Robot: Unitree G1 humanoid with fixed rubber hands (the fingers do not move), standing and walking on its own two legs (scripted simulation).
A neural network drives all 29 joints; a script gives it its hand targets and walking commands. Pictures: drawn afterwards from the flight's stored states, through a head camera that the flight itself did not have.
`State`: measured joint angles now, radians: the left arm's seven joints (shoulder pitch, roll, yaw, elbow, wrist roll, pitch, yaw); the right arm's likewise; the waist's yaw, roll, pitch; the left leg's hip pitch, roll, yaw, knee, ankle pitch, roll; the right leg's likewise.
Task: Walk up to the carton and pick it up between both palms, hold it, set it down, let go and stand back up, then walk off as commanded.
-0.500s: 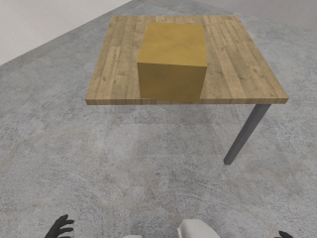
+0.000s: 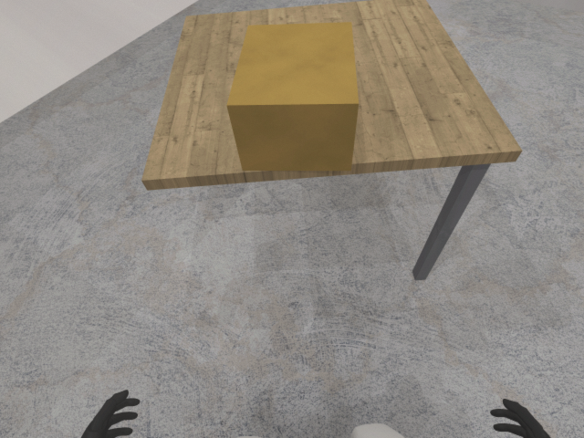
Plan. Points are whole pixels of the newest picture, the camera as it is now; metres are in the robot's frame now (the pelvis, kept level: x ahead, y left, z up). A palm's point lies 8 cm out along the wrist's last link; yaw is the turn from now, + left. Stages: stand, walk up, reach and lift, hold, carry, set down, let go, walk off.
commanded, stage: walk off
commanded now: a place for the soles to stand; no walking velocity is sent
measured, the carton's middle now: (297, 95) +0.77 -0.02 +0.00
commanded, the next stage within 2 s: stand in 0.72 s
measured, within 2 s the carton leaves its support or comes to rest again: neither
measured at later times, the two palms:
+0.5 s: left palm out of the picture +0.12 +0.29 -0.08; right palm out of the picture +0.06 -0.30 -0.09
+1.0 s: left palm out of the picture +0.12 +0.29 -0.08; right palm out of the picture +0.07 -0.30 -0.10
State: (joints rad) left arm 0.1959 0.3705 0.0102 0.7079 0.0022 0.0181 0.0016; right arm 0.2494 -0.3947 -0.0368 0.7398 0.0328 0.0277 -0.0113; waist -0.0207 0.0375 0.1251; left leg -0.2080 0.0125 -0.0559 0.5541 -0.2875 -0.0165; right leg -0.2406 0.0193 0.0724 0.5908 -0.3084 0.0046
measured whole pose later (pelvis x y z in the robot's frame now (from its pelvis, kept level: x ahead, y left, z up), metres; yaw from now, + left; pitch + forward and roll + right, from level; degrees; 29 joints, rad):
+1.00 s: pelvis -0.02 +0.00 +0.00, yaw -1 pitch -3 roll +1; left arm 0.16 0.37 0.01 0.78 0.00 0.01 0.00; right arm 0.22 -0.39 -0.01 0.81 0.03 0.01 0.01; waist -0.02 -0.01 0.09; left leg -0.20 0.00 -0.04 0.53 -0.27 -0.03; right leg -0.24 0.01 0.09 0.57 -0.27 0.02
